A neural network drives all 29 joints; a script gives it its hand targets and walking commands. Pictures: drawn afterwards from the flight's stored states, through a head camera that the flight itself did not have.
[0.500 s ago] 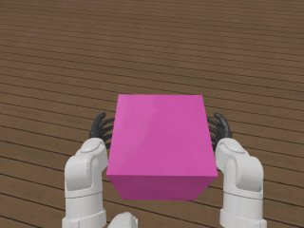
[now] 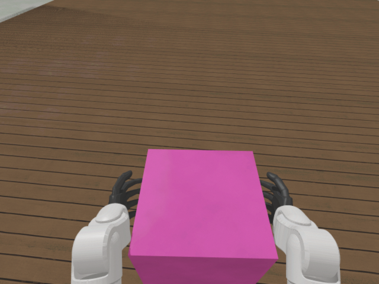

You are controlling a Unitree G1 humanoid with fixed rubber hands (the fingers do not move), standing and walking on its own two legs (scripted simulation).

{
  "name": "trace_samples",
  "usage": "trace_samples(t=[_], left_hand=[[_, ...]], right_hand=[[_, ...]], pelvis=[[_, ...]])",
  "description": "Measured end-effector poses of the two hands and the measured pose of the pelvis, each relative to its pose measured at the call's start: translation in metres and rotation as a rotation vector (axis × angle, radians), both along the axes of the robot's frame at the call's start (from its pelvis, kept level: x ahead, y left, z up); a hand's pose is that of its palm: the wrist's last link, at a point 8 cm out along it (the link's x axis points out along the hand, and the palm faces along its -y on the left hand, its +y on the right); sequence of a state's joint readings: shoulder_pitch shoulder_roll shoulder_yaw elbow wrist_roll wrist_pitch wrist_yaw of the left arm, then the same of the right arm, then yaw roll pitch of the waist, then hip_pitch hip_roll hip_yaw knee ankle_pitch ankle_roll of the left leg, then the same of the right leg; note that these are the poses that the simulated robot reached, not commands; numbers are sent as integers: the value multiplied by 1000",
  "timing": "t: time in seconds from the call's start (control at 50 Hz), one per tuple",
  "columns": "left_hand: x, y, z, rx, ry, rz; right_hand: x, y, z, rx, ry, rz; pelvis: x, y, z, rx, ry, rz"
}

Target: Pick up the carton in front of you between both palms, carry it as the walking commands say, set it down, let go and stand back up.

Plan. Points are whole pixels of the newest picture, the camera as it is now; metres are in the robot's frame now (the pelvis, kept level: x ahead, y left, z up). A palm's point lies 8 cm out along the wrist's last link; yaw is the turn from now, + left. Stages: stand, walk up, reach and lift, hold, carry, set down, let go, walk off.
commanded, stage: carry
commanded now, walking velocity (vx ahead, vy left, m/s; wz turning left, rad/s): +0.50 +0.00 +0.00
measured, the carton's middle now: (198, 225) +0.24 +0.00 +0.02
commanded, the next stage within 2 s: none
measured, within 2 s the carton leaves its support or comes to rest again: neither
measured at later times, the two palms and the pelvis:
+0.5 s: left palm (155, 118) +0.54 +0.11 +0.07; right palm (255, 115) +0.57 -0.19 +0.07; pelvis +0.32 -0.06 +0.00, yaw +3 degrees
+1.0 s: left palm (153, 69) +0.84 +0.14 +0.08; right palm (231, 69) +0.83 -0.16 +0.09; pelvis +0.59 -0.01 -0.01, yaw +0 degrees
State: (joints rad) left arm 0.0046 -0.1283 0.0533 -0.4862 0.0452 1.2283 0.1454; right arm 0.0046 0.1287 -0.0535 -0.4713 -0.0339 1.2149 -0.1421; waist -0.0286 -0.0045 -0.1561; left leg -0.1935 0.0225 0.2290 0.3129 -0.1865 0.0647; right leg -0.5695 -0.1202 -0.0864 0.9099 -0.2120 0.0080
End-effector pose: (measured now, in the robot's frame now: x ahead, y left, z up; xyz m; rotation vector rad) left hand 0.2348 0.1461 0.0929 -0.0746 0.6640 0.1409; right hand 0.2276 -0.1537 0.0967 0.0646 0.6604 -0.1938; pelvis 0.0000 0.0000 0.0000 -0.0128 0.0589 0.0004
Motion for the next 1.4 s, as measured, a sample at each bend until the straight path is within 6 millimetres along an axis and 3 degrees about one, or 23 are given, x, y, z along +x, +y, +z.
trace_samples(t=[0.16, 0.3, 0.38, 0.46, 0.62, 0.7, 0.76, 0.86, 0.96, 1.14, 1.26, 1.4], left_hand=[[101, -8, 8, 4, -52, 37], [207, -36, -21, 49, -13, 51], [245, -40, -31, 45, 79, 81], [282, -38, -24, 44, 81, 108], [386, -31, -3, 32, -17, 88], [448, -18, -3, 23, -67, 65], [498, -4, -13, 5, -90, 52], [550, 3, -25, -19, 8, 33], [589, -1, -15, -14, 9, 10], [649, -10, -1, 32, -29, 15], [680, -11, -23, 46, 35, 21], [696, -12, -47, 56, 53, 18]], right_hand=[[112, -8, 7, 2, -52, 39], [225, -36, -34, 46, -13, 54], [271, -39, -43, 44, 78, 82], [316, -37, -36, 40, 80, 109], [412, -31, -12, 31, -18, 84], [468, -18, -8, 19, -68, 63], [513, -4, -14, -2, -89, 53], [559, 3, -21, -16, 8, 36], [591, -1, -13, -10, 10, 12], [658, -9, -8, 17, -28, 35], [694, -11, -28, 0, 35, 59], [712, -12, -51, -20, 54, 88]], pelvis=[[104, -16, -5, 8, 0, 9], [211, -45, -31, -3, -6, 36], [251, -55, -17, 14, 9, 59], [295, -59, -4, 28, 17, 58], [402, -47, 0, 30, 13, 45], [461, -31, -12, 17, -1, 37], [505, -15, -28, 18, -16, 24], [542, -5, -19, 19, 0, 2], [576, -3, -7, 11, 6, -1], [644, -13, -9, 16, -8, 12], [666, -19, -13, 12, 4, 19], [674, -23, -16, 15, 10, 23]])
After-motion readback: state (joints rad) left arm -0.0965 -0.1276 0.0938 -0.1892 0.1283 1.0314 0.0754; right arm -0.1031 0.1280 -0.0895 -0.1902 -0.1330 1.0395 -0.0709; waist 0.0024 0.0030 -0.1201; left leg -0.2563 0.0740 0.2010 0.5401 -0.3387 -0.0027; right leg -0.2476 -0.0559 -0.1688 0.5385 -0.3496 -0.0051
